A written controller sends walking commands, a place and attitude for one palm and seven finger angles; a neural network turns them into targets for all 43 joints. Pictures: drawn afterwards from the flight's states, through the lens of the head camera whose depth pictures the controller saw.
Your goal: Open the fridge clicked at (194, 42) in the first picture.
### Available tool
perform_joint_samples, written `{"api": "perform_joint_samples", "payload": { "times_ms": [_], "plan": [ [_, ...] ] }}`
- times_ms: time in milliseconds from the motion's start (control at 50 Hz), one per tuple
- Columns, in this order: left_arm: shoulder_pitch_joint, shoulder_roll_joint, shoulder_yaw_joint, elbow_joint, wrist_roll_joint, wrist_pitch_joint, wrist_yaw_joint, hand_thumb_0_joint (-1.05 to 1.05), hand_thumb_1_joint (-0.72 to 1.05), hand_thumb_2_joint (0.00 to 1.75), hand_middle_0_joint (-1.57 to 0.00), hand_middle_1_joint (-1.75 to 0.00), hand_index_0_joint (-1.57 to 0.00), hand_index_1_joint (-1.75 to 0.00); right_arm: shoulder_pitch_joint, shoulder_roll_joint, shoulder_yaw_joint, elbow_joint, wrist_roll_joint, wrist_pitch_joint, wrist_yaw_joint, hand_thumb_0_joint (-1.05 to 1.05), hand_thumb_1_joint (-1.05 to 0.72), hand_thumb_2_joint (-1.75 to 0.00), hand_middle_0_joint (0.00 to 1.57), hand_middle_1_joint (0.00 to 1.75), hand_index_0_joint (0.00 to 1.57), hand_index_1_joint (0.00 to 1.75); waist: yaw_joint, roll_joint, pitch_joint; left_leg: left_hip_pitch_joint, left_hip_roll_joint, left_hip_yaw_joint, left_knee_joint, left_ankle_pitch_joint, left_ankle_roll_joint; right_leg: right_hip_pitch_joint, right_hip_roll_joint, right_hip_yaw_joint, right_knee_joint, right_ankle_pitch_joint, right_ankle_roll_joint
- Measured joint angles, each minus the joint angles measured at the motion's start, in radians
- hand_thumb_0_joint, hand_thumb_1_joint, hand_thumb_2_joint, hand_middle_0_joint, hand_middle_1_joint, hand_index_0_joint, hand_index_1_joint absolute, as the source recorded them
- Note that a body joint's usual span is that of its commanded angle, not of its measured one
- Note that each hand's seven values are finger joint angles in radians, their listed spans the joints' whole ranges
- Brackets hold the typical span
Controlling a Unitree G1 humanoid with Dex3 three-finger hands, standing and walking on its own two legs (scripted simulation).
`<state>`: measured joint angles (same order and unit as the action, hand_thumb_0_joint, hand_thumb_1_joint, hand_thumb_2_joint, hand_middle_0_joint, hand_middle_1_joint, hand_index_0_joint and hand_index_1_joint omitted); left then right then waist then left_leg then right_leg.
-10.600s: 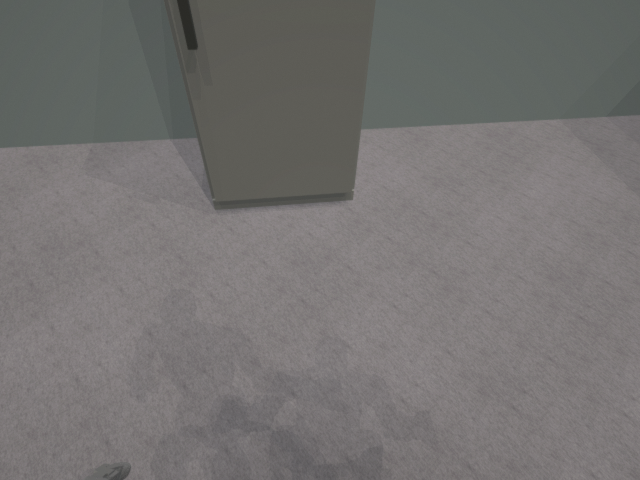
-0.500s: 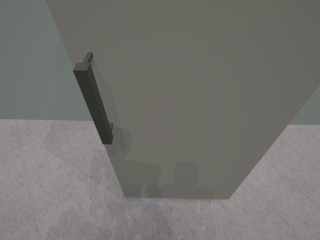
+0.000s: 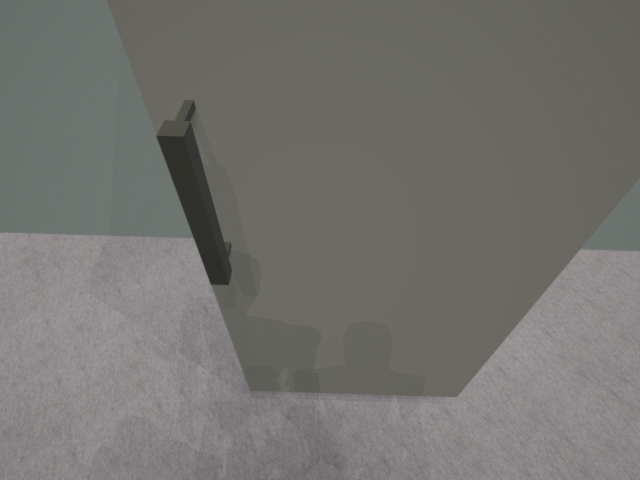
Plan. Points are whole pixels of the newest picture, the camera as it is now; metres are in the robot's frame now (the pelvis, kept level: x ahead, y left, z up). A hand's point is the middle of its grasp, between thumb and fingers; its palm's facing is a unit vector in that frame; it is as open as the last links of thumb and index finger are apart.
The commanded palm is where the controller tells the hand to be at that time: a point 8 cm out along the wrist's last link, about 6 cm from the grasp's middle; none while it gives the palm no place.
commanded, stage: raise the hand to about handle height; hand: left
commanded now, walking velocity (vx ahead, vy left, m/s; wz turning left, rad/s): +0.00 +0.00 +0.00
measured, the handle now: (206, 204) +0.42 +0.18 +0.12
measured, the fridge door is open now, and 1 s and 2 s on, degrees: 0 0 0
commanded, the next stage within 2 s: none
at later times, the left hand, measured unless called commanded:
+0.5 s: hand (172, 478) +0.13 +0.19 -0.05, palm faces +0.08 -1.00 +0.04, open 8.6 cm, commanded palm +0.12 +0.26 -0.01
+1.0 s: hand (82, 399) +0.18 +0.27 +0.06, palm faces +0.18 -0.98 -0.09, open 11.7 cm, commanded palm +0.15 +0.30 +0.06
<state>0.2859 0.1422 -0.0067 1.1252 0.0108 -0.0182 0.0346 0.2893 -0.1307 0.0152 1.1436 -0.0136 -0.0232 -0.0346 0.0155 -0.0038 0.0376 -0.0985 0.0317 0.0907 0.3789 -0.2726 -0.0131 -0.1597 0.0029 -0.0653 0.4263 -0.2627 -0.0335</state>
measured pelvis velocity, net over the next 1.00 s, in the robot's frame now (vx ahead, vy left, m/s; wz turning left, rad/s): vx -0.04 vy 0.03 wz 0.04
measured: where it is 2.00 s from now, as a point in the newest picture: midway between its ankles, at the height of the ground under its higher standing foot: outside the picture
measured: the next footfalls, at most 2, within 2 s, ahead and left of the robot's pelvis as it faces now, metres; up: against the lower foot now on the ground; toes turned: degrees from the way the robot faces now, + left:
none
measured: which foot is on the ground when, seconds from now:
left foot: down 0.00-1.00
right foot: down 0.00-1.00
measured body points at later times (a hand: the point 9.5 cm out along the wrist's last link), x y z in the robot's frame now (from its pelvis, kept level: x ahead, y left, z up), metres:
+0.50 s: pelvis -0.04 +0.01 -0.05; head -0.01 +0.03 +0.40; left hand +0.12 +0.24 -0.05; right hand +0.20 -0.23 -0.06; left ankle -0.04 +0.12 -0.74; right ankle -0.02 -0.09 -0.74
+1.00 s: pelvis -0.04 +0.03 -0.03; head -0.01 +0.03 +0.42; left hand +0.17 +0.32 +0.06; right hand +0.11 -0.20 -0.12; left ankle -0.05 +0.12 -0.74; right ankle -0.02 -0.09 -0.74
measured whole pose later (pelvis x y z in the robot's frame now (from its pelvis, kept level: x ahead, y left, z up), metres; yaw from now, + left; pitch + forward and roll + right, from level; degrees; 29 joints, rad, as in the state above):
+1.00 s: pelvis -0.04 +0.03 -0.03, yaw +2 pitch +6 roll -1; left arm 0.34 0.28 0.29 -0.08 -0.30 -0.23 -0.20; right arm 0.33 -0.25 0.04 0.61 0.03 -0.26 -0.05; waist 0.01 0.02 -0.07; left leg -0.48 0.02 0.05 0.80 -0.42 0.03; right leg -0.48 -0.04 -0.10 0.75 -0.37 0.00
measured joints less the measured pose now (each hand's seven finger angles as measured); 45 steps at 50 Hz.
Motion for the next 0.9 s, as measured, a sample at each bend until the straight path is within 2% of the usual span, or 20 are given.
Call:
{"api": "perform_joint_samples", "payload": {
  "times_ms": [80, 100, 120, 160, 220, 260, 300, 340, 380, 400, 440, 480, 520, 560, 600, 660, 720, 780, 840, 900],
  "plan": [
    [0.001, -0.004, -0.001, 0.001, 0.002, -0.008, 0.007, 0.01, 0.92, 0.9, -0.2, -0.3, -0.2, -0.3, -0.002, -0.005, -0.002, -0.004, 0.002, 0.003, 0.003, 0.01, -0.91, -0.89, 0.2, 0.3, 0.19, 0.3, 0.0, 0.008, -0.002, -0.022, 0.006, -0.001, 0.029, -0.008, 0.001, -0.006, 0.003, -0.003, -0.002, 0.003, 0.004],
    [0.05, 0.0, -0.001, -0.148, -0.037, 0.057, 0.017, 0.02, 0.93, 0.9, -0.2, -0.3, -0.2, -0.3, 0.011, -0.016, 0.004, -0.044, 0.013, -0.001, -0.001, 0.01, -0.92, -0.89, 0.2, 0.3, 0.2, 0.3, -0.001, 0.012, 0.004, -0.032, 0.01, 0.0, 0.049, -0.02, 0.003, -0.014, 0.006, -0.002, 0.007, 0.003, 0.005],
    [0.107, 0.014, 0.014, -0.348, -0.074, 0.112, 0.026, 0.03, 0.95, 0.9, -0.21, -0.3, -0.2, -0.31, 0.031, -0.028, 0.012, -0.094, 0.026, -0.036, -0.015, 0.02, -0.92, -0.89, 0.21, 0.3, 0.2, 0.3, 0.007, 0.013, 0.017, -0.029, 0.009, 0.003, 0.057, -0.028, 0.005, -0.017, 0.005, 0.002, 0.024, -0.003, 0.006],
    [0.165, 0.045, 0.016, -0.622, -0.107, 0.048, 0.058, 0.05, 0.95, 0.89, -0.21, -0.31, -0.21, -0.31, 0.066, -0.058, 0.007, -0.166, 0.037, -0.125, -0.033, 0.02, -0.92, -0.89, 0.21, 0.3, 0.2, 0.3, 0.015, 0.023, 0.006, -0.042, -0.003, 0.0, 0.075, -0.032, 0.01, -0.033, -0.009, -0.001, 0.056, -0.019, 0.009],
    [0.144, 0.056, 0.021, -0.893, -0.156, -0.018, 0.073, 0.05, 0.92, 0.88, -0.21, -0.32, -0.2, -0.33, 0.058, -0.113, -0.011, -0.26, 0.055, -0.204, -0.038, 0.03, -0.92, -0.89, 0.21, 0.3, 0.2, 0.3, -0.008, 0.051, -0.037, -0.092, -0.023, -0.024, 0.123, -0.041, 0.022, -0.069, -0.033, -0.023, 0.102, -0.039, 0.02],
    [0.084, 0.044, 0.031, -0.981, -0.167, -0.114, 0.049, 0.04, 0.88, 0.87, -0.2, -0.34, -0.2, -0.35, 0.021, -0.14, -0.025, -0.321, 0.044, -0.239, -0.034, 0.02, -0.92, -0.89, 0.21, 0.3, 0.2, 0.3, -0.027, 0.058, -0.075, -0.154, -0.03, -0.032, 0.179, -0.057, 0.028, -0.125, -0.045, -0.03, 0.153, -0.056, 0.025],
    [0.025, 0.019, 0.049, -1.007, -0.19, -0.242, -0.014, 0.03, 0.84, 0.85, -0.2, -0.36, -0.2, -0.37, -0.031, -0.147, -0.038, -0.377, 0.034, -0.259, -0.02, 0.02, -0.92, -0.89, 0.21, 0.3, 0.2, 0.3, -0.037, 0.043, -0.117, -0.234, -0.031, -0.025, 0.247, -0.08, 0.029, -0.211, -0.051, -0.022, 0.226, -0.079, 0.025],
    [0.0, -0.007, 0.064, -1.008, -0.22, -0.361, -0.12, 0.02, 0.8, 0.84, -0.2, -0.39, -0.2, -0.39, -0.081, -0.141, -0.049, -0.438, 0.028, -0.26, 0.004, 0.02, -0.91, -0.89, 0.2, 0.3, 0.19, 0.3, -0.038, 0.012, -0.133, -0.297, -0.024, -0.011, 0.314, -0.107, 0.026, -0.283, -0.048, -0.006, 0.298, -0.102, 0.021],
    [0.016, -0.019, 0.073, -0.998, -0.227, -0.435, -0.225, 0.01, 0.75, 0.82, -0.21, -0.41, -0.21, -0.42, -0.116, -0.138, -0.057, -0.51, 0.024, -0.248, 0.026, 0.02, -0.91, -0.89, 0.2, 0.3, 0.19, 0.3, -0.037, -0.02, -0.137, -0.349, -0.017, -0.003, 0.378, -0.133, 0.025, -0.339, -0.046, 0.003, 0.362, -0.125, 0.016],
    [0.036, -0.018, 0.076, -0.994, -0.22, -0.442, -0.26, 0.01, 0.72, 0.81, -0.21, -0.43, -0.21, -0.43, -0.127, -0.138, -0.061, -0.545, 0.025, -0.237, 0.032, 0.02, -0.91, -0.89, 0.2, 0.3, 0.19, 0.3, -0.033, -0.034, -0.138, -0.372, -0.015, -0.001, 0.406, -0.145, 0.025, -0.363, -0.046, 0.005, 0.391, -0.136, 0.014],
    [0.09, -0.004, 0.079, -0.99, -0.205, -0.407, -0.29, 0.01, 0.67, 0.79, -0.22, -0.46, -0.22, -0.46, -0.14, -0.143, -0.067, -0.609, 0.029, -0.208, 0.037, 0.02, -0.91, -0.89, 0.2, 0.3, 0.19, 0.3, -0.017, -0.054, -0.133, -0.409, -0.012, -0.003, 0.455, -0.165, 0.024, -0.398, -0.046, 0.005, 0.437, -0.155, 0.013],
    [0.156, 0.014, 0.088, -1.003, -0.202, -0.358, -0.275, 0.01, 0.62, 0.77, -0.23, -0.49, -0.23, -0.49, -0.146, -0.148, -0.071, -0.659, 0.032, -0.184, 0.033, 0.02, -0.91, -0.89, 0.2, 0.3, 0.19, 0.3, 0.001, -0.06, -0.124, -0.439, -0.01, -0.013, 0.495, -0.181, 0.025, -0.421, -0.046, -0.004, 0.467, -0.168, 0.012],
    [0.214, 0.033, 0.108, -1.036, -0.203, -0.341, -0.234, 0.01, 0.57, 0.75, -0.23, -0.52, -0.23, -0.52, -0.142, -0.147, -0.071, -0.686, 0.028, -0.18, 0.024, 0.02, -0.91, -0.89, 0.2, 0.3, 0.19, 0.3, 0.022, -0.056, -0.119, -0.467, -0.007, -0.028, 0.528, -0.193, 0.025, -0.436, -0.046, -0.019, 0.485, -0.176, 0.011],
    [0.251, 0.053, 0.137, -1.092, -0.208, -0.369, -0.191, 0.02, 0.52, 0.73, -0.24, -0.55, -0.23, -0.55, -0.133, -0.14, -0.06, -0.688, 0.023, -0.187, 0.015, 0.01, -0.91, -0.89, 0.2, 0.3, 0.19, 0.3, 0.041, -0.047, -0.117, -0.494, -0.004, -0.049, 0.559, -0.202, 0.025, -0.446, -0.044, -0.04, 0.496, -0.181, 0.01],
    [0.248, 0.067, 0.158, -1.147, -0.224, -0.428, -0.174, 0.02, 0.47, 0.71, -0.24, -0.58, -0.23, -0.58, -0.124, -0.134, -0.038, -0.668, 0.022, -0.202, 0.007, 0.01, -0.9, -0.89, 0.2, 0.3, 0.19, 0.3, 0.055, -0.029, -0.114, -0.518, -0.003, -0.073, 0.588, -0.209, 0.025, -0.451, -0.045, -0.063, 0.503, -0.184, 0.009],
    [0.16, 0.076, 0.153, -1.199, -0.254, -0.489, -0.221, 0.02, 0.4, 0.68, -0.23, -0.62, -0.23, -0.63, -0.122, -0.123, 0.012, -0.619, 0.028, -0.224, -0.003, 0.01, -0.9, -0.89, 0.2, 0.3, 0.19, 0.3, 0.062, 0.008, -0.099, -0.541, -0.006, -0.101, 0.618, -0.212, 0.028, -0.45, -0.047, -0.09, 0.507, -0.183, 0.012],
    [0.029, 0.096, 0.121, -1.184, -0.256, -0.441, -0.313, 0.01, 0.33, 0.66, -0.23, -0.66, -0.23, -0.67, -0.112, -0.095, 0.056, -0.58, 0.041, -0.226, -0.015, 0.02, -0.9, -0.89, 0.21, 0.3, 0.2, 0.3, 0.048, 0.034, -0.095, -0.545, -0.007, -0.104, 0.614, -0.203, 0.032, -0.449, -0.048, -0.093, 0.494, -0.169, 0.017],
    [-0.057, 0.13, 0.117, -1.123, -0.256, -0.284, -0.381, 0.01, 0.26, 0.62, -0.24, -0.71, -0.24, -0.72, -0.085, -0.065, 0.083, -0.568, 0.053, -0.208, -0.024, 0.02, -0.9, -0.89, 0.21, 0.3, 0.2, 0.3, 0.014, 0.043, -0.098, -0.521, -0.008, -0.081, 0.568, -0.183, 0.037, -0.438, -0.046, -0.071, 0.458, -0.147, 0.022],
    [-0.05, 0.144, 0.164, -1.097, -0.291, -0.136, -0.368, 0.01, 0.19, 0.59, -0.25, -0.75, -0.25, -0.76, -0.043, -0.05, 0.085, -0.57, 0.056, -0.19, -0.031, 0.02, -0.9, -0.89, 0.21, 0.31, 0.2, 0.3, -0.02, 0.037, -0.102, -0.467, -0.008, -0.049, 0.499, -0.162, 0.041, -0.406, -0.043, -0.04, 0.407, -0.123, 0.028],
    [0.014, 0.132, 0.236, -1.143, -0.322, -0.105, -0.293, 0.01, 0.12, 0.56, -0.26, -0.8, -0.26, -0.81, 0.003, -0.058, 0.061, -0.569, 0.054, -0.196, -0.027, 0.02, -0.9, -0.89, 0.21, 0.31, 0.2, 0.3, -0.03, 0.03, -0.107, -0.415, -0.007, -0.029, 0.445, -0.149, 0.041, -0.366, -0.038, -0.021, 0.361, -0.108, 0.031]
  ]
}}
